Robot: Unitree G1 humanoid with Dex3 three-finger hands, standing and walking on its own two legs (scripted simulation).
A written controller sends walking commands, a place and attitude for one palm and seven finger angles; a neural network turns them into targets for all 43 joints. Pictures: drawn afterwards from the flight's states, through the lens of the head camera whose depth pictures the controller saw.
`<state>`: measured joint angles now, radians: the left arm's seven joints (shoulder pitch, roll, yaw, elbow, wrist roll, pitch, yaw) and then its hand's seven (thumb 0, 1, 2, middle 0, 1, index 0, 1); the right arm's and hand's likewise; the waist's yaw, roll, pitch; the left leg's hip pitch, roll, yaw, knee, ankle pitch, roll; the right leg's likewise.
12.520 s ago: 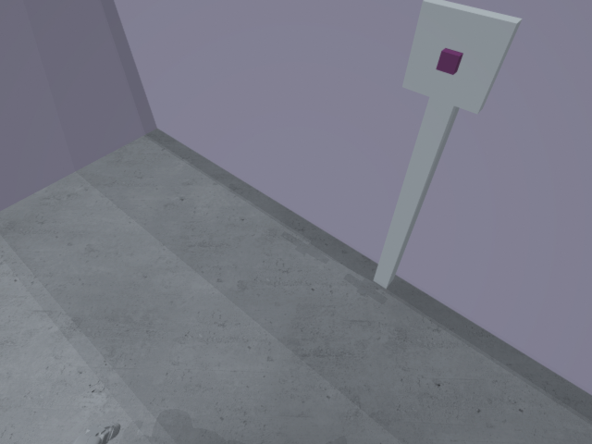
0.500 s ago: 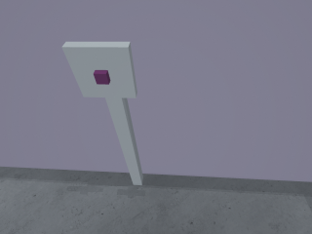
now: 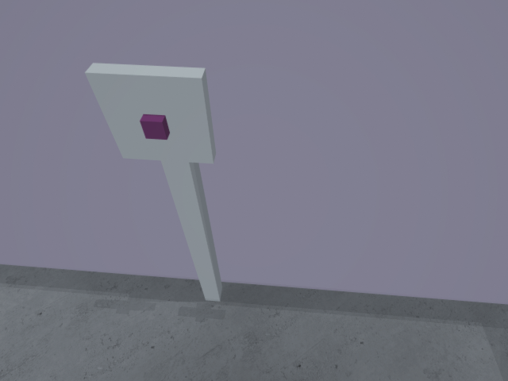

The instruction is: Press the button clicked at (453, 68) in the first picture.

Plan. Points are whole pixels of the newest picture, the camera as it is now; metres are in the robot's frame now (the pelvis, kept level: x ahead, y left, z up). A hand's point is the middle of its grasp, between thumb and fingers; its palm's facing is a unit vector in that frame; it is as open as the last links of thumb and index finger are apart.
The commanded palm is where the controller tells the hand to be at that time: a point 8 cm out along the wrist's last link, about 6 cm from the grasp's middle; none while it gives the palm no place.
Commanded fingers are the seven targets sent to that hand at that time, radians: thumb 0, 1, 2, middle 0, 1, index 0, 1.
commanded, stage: look again from close up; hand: left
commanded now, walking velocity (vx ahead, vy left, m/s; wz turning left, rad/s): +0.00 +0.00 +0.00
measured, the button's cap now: (156, 125) +0.48 +0.20 +0.14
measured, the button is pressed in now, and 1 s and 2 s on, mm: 0 0 0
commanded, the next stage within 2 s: raise the hand and make a fist in 0.52 s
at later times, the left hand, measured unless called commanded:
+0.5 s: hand out of the picture +0.03 +0.18 -0.18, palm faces +0.01 -0.98 -0.21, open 7.4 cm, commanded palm none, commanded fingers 0.00 0.90 0.90 -0.20 -0.30 -0.20 -0.30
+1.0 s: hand (147, 369) +0.15 +0.16 -0.02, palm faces -0.07 -1.00 +0.03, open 5.7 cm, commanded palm +0.12 +0.24 -0.02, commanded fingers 0.00 0.90 0.90 -0.75 -0.90 -0.75 -0.90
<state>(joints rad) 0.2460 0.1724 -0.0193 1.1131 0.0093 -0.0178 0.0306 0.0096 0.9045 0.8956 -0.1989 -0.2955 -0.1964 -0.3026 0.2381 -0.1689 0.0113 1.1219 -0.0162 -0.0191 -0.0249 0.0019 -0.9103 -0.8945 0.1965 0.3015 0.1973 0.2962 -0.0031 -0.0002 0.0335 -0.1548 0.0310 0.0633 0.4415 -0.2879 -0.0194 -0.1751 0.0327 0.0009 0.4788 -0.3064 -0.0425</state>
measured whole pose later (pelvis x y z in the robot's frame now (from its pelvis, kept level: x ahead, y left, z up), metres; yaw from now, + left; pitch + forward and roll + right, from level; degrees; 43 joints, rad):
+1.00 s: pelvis -0.04 +0.01 -0.06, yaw +3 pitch +9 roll +1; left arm 0.41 0.16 0.07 0.09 -0.25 -0.45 -0.35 0.01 0.91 0.90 -0.49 -0.62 -0.49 -0.62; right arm 0.13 -0.27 -0.07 0.51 0.02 -0.22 -0.01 0.01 -0.91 -0.89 0.20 0.30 0.20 0.30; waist 0.01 -0.02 -0.13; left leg -0.67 0.00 0.03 0.97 -0.46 0.00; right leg -0.68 -0.02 -0.03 1.01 -0.49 -0.03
